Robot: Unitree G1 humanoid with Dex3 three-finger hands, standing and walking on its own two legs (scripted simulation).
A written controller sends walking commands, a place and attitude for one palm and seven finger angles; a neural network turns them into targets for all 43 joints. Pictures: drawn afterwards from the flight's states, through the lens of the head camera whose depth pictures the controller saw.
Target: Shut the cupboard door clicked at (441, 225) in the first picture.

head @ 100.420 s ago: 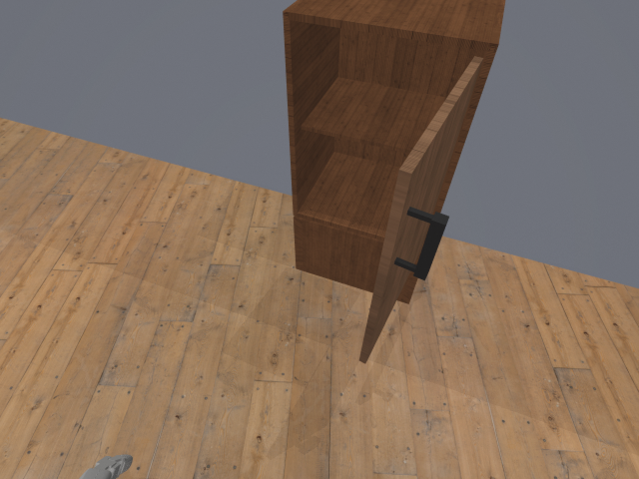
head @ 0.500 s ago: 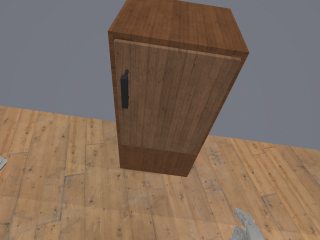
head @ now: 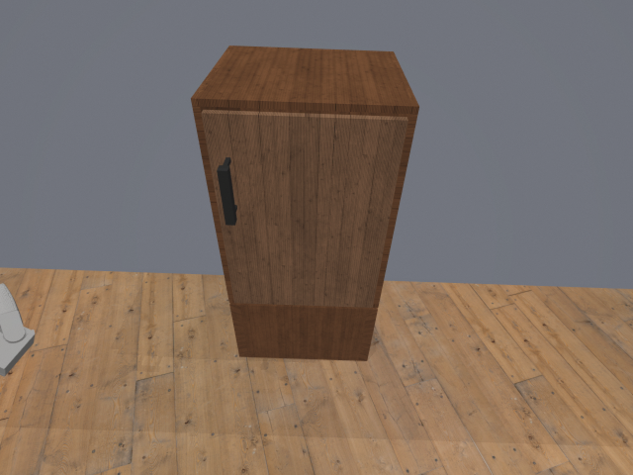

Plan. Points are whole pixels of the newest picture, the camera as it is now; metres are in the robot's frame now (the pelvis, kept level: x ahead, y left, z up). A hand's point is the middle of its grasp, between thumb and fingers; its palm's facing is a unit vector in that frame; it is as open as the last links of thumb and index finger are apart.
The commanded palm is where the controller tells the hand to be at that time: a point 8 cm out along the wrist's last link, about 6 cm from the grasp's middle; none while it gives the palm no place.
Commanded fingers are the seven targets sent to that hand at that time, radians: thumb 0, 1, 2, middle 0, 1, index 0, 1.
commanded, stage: stop stepping back and stand still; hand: left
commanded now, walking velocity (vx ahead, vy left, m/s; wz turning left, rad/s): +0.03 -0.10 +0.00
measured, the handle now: (229, 191) +0.71 +0.22 -0.01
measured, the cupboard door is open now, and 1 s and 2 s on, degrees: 0 0 0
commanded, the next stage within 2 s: let the arm hang, fingers relaxed in 0.38 s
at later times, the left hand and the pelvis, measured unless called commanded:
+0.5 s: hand (24, 361) +0.18 +0.29 +0.16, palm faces +0.50 -0.77 -0.40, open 7.4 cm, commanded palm none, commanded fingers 0.00 0.90 0.90 -0.20 -0.30 -0.20 -0.30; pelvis -0.01 +0.01 +0.00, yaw +0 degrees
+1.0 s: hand out of the picture +0.01 +0.20 -0.16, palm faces +0.06 -0.98 -0.21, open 7.2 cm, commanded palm none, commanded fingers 0.00 0.90 0.90 -0.20 -0.30 -0.20 -0.30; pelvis -0.02 +0.00 +0.01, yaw +2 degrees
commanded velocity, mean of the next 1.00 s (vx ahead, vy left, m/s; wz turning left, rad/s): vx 0.04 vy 0.00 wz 0.00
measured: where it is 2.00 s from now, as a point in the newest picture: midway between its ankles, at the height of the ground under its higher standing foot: outside the picture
